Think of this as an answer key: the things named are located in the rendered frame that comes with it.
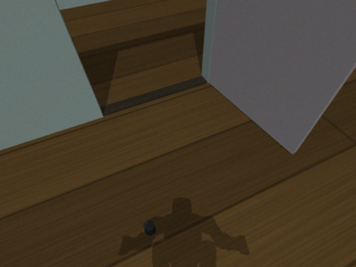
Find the can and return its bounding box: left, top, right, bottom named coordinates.
left=144, top=220, right=156, bottom=236

